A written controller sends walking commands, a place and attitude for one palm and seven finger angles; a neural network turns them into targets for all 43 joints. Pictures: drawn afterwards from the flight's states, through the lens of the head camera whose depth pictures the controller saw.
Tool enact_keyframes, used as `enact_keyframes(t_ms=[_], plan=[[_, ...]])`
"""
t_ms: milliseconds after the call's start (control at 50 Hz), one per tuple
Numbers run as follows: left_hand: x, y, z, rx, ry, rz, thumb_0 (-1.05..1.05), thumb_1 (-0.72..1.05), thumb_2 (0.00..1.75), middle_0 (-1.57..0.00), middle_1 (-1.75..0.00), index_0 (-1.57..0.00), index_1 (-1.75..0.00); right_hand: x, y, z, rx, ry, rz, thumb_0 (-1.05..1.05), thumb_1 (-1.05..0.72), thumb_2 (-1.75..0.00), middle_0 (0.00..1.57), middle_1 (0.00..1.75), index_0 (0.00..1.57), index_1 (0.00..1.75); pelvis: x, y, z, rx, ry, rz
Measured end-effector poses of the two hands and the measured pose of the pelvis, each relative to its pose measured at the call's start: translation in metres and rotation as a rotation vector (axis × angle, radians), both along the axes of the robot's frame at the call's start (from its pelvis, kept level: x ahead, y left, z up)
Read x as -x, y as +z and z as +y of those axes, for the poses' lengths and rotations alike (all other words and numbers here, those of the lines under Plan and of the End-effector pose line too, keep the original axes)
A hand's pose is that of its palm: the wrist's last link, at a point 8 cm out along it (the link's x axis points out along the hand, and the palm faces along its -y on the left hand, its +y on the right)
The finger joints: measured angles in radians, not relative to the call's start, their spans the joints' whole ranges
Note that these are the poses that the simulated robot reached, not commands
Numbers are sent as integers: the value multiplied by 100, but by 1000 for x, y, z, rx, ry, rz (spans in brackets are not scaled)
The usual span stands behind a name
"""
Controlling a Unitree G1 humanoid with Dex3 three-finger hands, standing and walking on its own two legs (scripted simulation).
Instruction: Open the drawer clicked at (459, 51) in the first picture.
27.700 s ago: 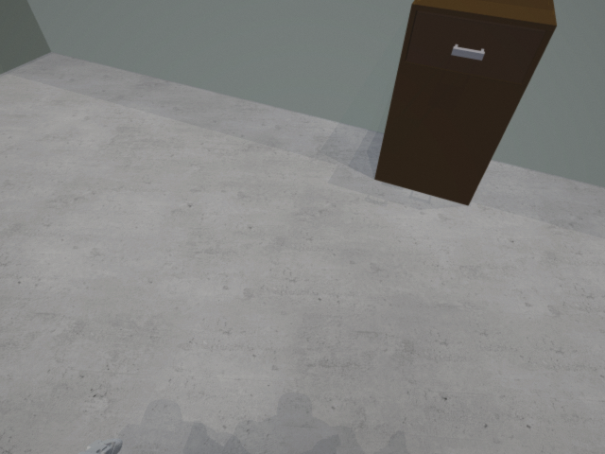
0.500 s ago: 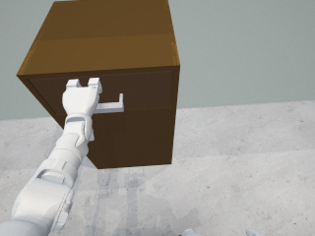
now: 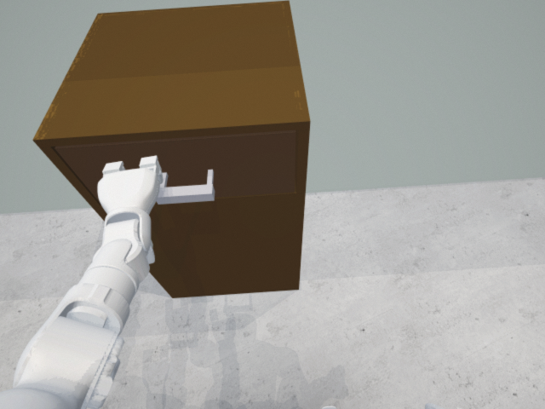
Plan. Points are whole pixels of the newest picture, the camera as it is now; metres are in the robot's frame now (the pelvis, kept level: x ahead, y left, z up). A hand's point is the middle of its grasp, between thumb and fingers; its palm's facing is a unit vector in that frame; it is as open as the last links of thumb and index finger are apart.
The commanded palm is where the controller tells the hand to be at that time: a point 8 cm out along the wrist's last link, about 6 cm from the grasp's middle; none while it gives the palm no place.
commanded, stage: re-aim the fingers above the handle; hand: left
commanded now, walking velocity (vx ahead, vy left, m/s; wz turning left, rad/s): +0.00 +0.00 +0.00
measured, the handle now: (186, 185) +0.52 +0.18 -0.04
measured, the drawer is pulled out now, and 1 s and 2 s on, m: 0.00 0.00 0.00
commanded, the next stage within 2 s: lower the fingers behind the handle in 0.46 s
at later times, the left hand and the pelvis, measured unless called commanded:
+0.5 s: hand (153, 214) +0.42 +0.21 +0.01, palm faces -0.20 -0.02 -0.98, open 13.9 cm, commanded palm +0.41 +0.18 +0.07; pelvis +0.00 +0.00 +0.00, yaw +1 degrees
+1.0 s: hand (172, 211) +0.44 +0.19 -0.01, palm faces -0.14 -0.03 -0.99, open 14.2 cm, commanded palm +0.42 +0.17 +0.04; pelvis +0.00 +0.00 -0.01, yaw +1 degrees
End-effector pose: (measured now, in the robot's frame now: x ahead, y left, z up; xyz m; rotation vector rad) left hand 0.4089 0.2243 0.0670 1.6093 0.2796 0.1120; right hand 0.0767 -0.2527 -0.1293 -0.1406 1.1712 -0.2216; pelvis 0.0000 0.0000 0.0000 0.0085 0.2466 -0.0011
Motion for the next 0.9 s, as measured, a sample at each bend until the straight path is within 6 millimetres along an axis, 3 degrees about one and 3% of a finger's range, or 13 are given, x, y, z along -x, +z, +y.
enact_keyframes(t_ms=[100,160,220,320,400,440,500,560,620,680,780,840,900], plan=[[10,-10,-38,133,-226,51,0,-49,30,-32,-120,-31,-120,-11,9,-8,71,34,-23,1,-90,-90,20,30,20,30,-3,-1,1,8,37,-14],[12,-4,-73,163,-402,-42,0,-49,30,-32,-120,-32,-120,-17,10,-10,95,41,-55,1,-90,-90,20,30,20,30,-2,-5,3,10,38,-8],[4,6,-86,148,-443,-183,0,-49,30,-32,-120,-32,-120,-20,6,-9,85,45,-75,1,-90,-90,20,30,20,30,0,-10,4,6,26,8],[-17,15,-53,-4,-218,-264,0,-49,30,-32,-120,-31,-120,-14,-7,3,15,32,-55,1,-90,-90,20,30,20,30,6,-12,3,-6,-10,23],[-17,10,-12,-83,16,-102,0,-49,30,-31,-120,-31,-120,-2,-13,14,-48,2,2,1,-90,-90,20,30,20,30,4,-6,2,-8,-19,26],[-11,5,-3,-39,65,-9,0,-49,30,-31,-120,-31,-120,3,-11,16,-54,-6,24,1,-90,-90,20,30,20,30,1,-3,2,-4,-9,19],[-2,-5,-15,63,-22,90,0,-49,30,-31,-120,-31,-120,6,-7,12,-18,7,39,1,-90,-90,20,30,20,30,-2,-1,2,2,19,0],[4,-14,-49,149,-227,105,0,-49,30,-32,-120,-31,-120,2,0,3,42,30,25,1,-90,-90,20,30,20,30,-3,-2,1,6,39,-11],[6,-12,-82,187,-421,-2,0,-49,30,-32,-120,-32,-120,-3,4,-6,90,30,-10,1,-90,-90,20,30,20,30,-2,-7,2,7,36,2],[-1,-6,-95,166,-474,-161,0,-49,30,-32,-120,-32,-120,-5,0,-12,99,35,-35,1,-90,-90,20,30,20,30,1,-15,3,7,29,32],[-20,-8,-70,38,-259,-256,0,-49,30,-32,-120,-31,-120,0,-15,-7,43,28,-16,1,-90,-90,19,30,20,30,7,-22,2,-4,-2,68],[-21,-18,-46,-71,-97,-161,0,-49,30,-31,-120,-31,-120,8,-22,1,-15,4,22,1,-91,-90,19,30,20,30,7,-19,2,-6,-11,76],[-15,-26,-34,-35,10,-33,0,-49,30,-31,-120,-31,-120,16,-22,7,-44,-19,62,1,-91,-90,20,30,20,30,5,-13,1,-5,-9,65]])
